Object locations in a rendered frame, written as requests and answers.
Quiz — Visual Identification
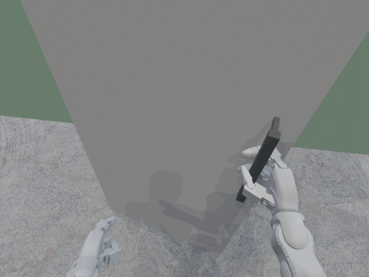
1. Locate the fridge door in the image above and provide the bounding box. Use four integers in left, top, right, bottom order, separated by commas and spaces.
20, 0, 369, 258

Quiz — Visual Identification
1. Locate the robot right hand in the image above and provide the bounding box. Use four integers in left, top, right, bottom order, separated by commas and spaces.
237, 145, 299, 216

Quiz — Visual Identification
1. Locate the robot right forearm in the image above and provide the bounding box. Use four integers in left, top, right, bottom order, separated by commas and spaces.
270, 211, 326, 277

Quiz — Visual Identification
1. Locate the handle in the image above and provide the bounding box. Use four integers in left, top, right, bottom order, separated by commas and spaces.
236, 116, 281, 203

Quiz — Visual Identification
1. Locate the robot left forearm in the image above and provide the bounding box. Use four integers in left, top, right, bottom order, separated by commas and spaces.
66, 256, 100, 277

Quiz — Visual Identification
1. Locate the robot left hand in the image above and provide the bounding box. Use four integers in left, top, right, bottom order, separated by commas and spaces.
79, 216, 121, 269

